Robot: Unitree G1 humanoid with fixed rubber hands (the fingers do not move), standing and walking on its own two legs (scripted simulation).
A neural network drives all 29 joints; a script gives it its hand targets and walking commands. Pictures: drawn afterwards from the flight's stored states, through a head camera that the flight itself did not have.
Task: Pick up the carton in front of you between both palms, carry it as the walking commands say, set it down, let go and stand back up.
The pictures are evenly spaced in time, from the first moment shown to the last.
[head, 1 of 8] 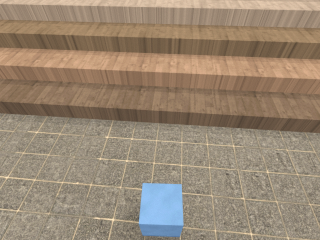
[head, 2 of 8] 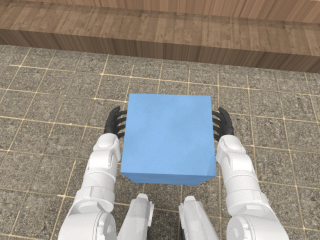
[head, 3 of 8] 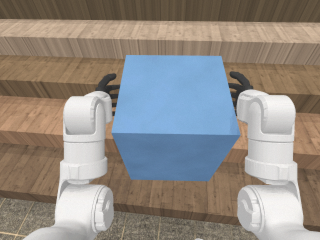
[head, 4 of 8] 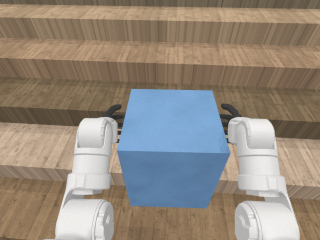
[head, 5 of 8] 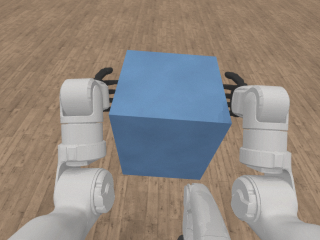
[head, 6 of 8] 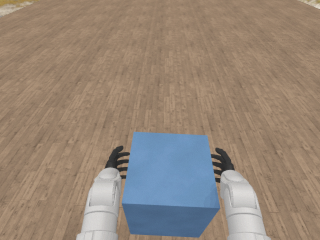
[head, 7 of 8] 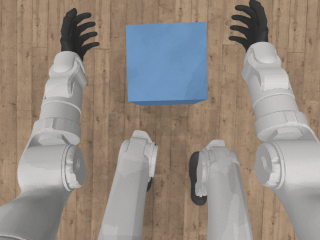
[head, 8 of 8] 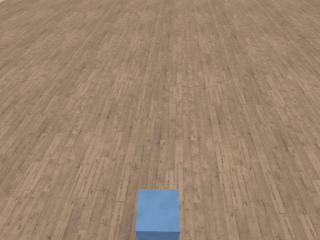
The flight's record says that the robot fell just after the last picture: no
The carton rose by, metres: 2.11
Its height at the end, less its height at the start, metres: +1.36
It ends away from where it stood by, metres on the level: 4.64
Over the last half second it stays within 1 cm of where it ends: yes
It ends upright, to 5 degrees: yes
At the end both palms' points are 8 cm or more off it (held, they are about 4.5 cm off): yes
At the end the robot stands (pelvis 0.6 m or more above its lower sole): yes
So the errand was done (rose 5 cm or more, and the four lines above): yes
